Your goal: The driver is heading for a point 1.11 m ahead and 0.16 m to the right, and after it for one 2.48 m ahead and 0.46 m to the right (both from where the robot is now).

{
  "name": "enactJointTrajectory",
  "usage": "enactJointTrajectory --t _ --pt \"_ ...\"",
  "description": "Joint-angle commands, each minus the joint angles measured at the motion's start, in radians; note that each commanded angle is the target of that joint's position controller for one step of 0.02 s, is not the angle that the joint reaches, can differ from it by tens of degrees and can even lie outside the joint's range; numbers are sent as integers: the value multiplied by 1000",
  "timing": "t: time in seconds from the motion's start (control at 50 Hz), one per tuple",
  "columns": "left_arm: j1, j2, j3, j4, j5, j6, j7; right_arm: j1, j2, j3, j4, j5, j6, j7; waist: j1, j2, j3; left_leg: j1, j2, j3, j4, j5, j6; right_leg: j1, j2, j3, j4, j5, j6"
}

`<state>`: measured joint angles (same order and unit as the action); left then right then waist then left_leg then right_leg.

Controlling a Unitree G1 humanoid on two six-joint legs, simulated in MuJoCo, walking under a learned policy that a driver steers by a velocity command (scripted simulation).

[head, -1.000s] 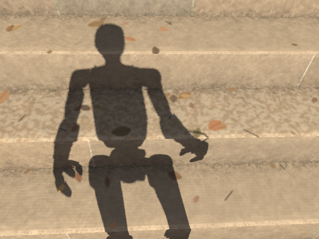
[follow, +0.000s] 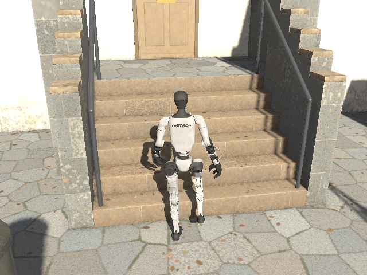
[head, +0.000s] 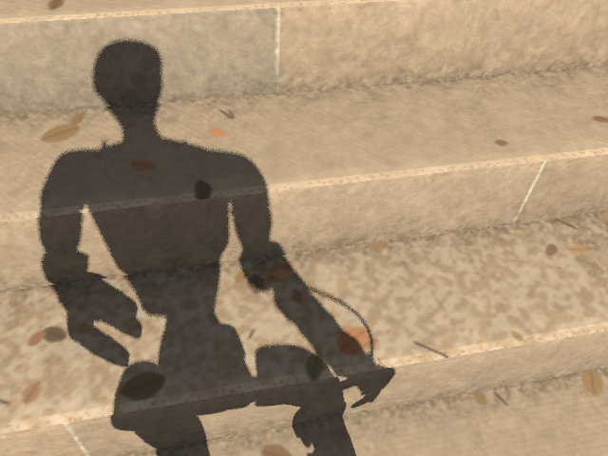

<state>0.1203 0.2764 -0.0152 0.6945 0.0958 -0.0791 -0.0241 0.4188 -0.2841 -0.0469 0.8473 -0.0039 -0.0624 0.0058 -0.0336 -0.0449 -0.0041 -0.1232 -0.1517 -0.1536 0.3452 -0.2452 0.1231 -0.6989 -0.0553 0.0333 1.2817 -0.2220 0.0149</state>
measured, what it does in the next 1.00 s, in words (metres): climbs, turning right: right foot 0.18 m higher, then left foot 0.18 m higher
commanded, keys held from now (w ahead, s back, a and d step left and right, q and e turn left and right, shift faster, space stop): w+q+shift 0.04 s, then w+e+shift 0.80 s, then w+q+shift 0.16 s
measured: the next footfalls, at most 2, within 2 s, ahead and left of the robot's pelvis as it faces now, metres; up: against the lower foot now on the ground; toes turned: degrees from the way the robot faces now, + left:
right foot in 0.26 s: +0.37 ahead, -0.08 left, +0.18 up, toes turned +2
left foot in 0.64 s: +0.63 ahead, +0.07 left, +0.36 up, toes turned -11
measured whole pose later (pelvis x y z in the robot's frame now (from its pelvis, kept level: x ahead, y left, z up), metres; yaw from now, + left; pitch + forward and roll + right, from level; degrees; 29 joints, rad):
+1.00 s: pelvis +0.78 -0.12 +0.38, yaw -27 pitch +6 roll -2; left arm -0.19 0.17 -0.02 0.46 0.02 -0.03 -0.02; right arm 0.52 -0.19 -0.04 1.05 0.03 -0.16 -0.01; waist -0.03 0.02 0.03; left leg 0.09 0.11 0.20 0.35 -0.07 0.05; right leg -1.05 0.07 -0.12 1.30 -0.40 -0.15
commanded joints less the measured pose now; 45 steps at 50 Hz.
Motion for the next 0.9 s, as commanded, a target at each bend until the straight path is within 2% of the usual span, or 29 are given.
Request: enactJointTrajectory --t 0.02,0.1,0.18,0.2,0.22,0.24,0.26,0.28,0.3,0.32,0.34,0.36,0.4,0.44,0.46,0.5,0.54,0.56,0.58,0.6,0.62,0.64,0.66,0.68,0.72,0.74,0.78,0.84,0.9 --pt "-107 3 -14 -134 -5 12 9 21 -156 -36 -57 -8 -14 -25 15 158 -22 30 215 -222 -29 692 179 -186 31 -134 235 -139 20" --pt "-395 -43 -29 -309 -11 2 61 232 -165 -37 11 -51 -50 -40 -93 183 95 414 413 -364 0 603 211 -1013 2 -7 911 -571 -50" --pt "-609 -81 -69 -451 -29 -18 51 310 -67 -6 130 -49 -33 -38 -86 68 163 283 323 -28 -238 996 29 -797 8 -152 450 -685 -127" --pt "-387 -81 -88 -409 -56 -1 33 84 -59 7 54 -6 -33 -40 71 -3 -8 -108 245 80 -277 1419 21 -46 75 -244 -9 -399 -145" --pt "-76 -33 -43 -272 -68 20 23 28 -163 -11 -4 72 -54 -52 209 48 -337 -288 260 60 -100 1975 75 588 204 -264 97 -82 -102" --pt "266 51 16 -190 -83 53 49 -99 -349 -71 -47 71 -96 -36 377 236 -500 -158 406 6 165 2417 85 713 186 -156 74 -80 -119" --pt "380 134 53 -104 -51 65 45 -149 -333 -87 -41 85 -100 -30 421 130 -522 -15 371 71 526 2389 38 643 218 -89 -156 -169 -196" --pt "445 224 87 -10 -26 74 45 -150 -229 -74 -63 74 -106 5 398 -189 -444 -254 154 62 1008 1487 -13 699 73 357 -539 -192 -339" --pt "330 252 105 23 -63 107 69 -130 -104 -38 -134 -44 -104 44 230 -465 -492 -457 -63 64 1394 241 -50 734 -81 967 -917 -106 -393" --pt "183 159 103 13 -91 98 65 -117 -49 -7 -188 -105 -101 54 115 -227 -435 -574 3 -17 1641 291 -26 666 -71 1045 -943 -389 -360" --pt "175 63 76 75 -93 82 65 -204 31 27 -233 -119 -93 55 85 -57 -223 -707 30 8 1799 264 -26 480 -51 964 -976 -566 -358" --pt "198 -5 59 134 -80 62 60 -289 113 59 -293 -119 -84 45 50 75 -52 -835 57 17 1868 212 -19 356 -39 816 -964 -481 -335" --pt "232 -55 45 220 -49 16 39 -348 227 112 -363 -101 -50 6 -17 97 51 -1045 88 37 2147 49 8 274 -7 568 -920 -84 -293" --pt "198 -61 31 248 -66 -15 5 -391 230 133 -383 -65 -24 -24 -66 144 150 -1057 143 108 1923 -39 4 128 76 295 -940 22 -195" --pt "264 -60 29 269 -60 -33 -6 -501 227 135 -416 -53 -19 -34 -17 106 156 -1102 128 187 1988 -166 -6 101 77 278 -988 100 -221" --pt "343 -32 33 304 -70 -50 -6 -706 279 172 -546 -78 -19 -46 -2 63 188 -1107 186 194 1810 -276 2 63 68 300 -1119 55 -224" --pt "338 13 52 269 -110 -20 39 -684 208 169 -557 -47 -12 -35 9 117 85 -613 174 328 1280 -198 -37 -81 83 265 -1319 341 -283" --pt "288 5 54 211 -154 -22 58 -555 201 154 -488 -23 -25 -32 -39 108 -46 -167 109 385 1149 -128 -43 -183 68 235 -1258 947 -285" --pt "290 77 71 196 -162 -43 60 -420 151 123 -443 -1 -20 -55 -111 34 -255 27 77 355 1140 -150 -40 -43 39 235 -1059 1550 -281" --pt "238 219 134 150 -135 -64 56 -268 84 86 -427 5 -5 -68 -194 -72 -369 3 106 229 958 -261 -25 213 -25 283 -807 1885 -271" --pt "195 288 178 108 -125 -88 44 -128 13 47 -399 -14 -8 -71 -269 -17 -517 88 134 37 700 -490 20 355 -34 332 -481 1832 -236" --pt "65 199 172 63 -109 -114 22 -30 -89 0 -318 -7 -24 -58 -307 150 -518 122 183 27 499 -425 11 380 80 250 -157 1516 -205" --pt "-73 -16 128 -13 -57 -127 -3 -51 -113 -15 -231 1 -14 -67 -247 328 -312 128 340 -294 242 -122 109 -1 238 160 254 303 -162" --pt "79 -54 128 -75 -58 -119 -15 -202 -85 -23 -261 -38 -11 -71 -58 271 -316 107 568 -650 133 -116 188 -237 192 169 645 148 -140" --pt "-51 -152 71 -139 -27 -66 -4 -227 127 21 -122 -42 -41 -49 0 51 -33 -35 541 -434 106 -326 133 -499 116 142 925 87 -192" --pt "-46 -184 46 -153 -32 -32 10 -177 161 27 -47 -49 -57 -32 43 -29 40 -58 483 -273 75 -312 55 -578 86 139 921 -13 -207" --pt "-87 -212 18 -192 -71 22 23 -184 207 35 48 -54 -91 -16 119 8 172 -169 455 20 -45 -27 -52 -632 73 149 938 -142 -211" --pt "-246 -148 33 -264 -71 78 51 -205 130 21 108 -56 -111 -8 135 84 199 -251 373 343 -225 455 -71 -536 108 10 798 -240 -204" --pt "-373 -192 -11 -339 -58 54 49 63 69 15 221 -4 -109 -13 106 61 221 -38 345 376 -333 773 -42 -625 75 -70 494 -411 -235"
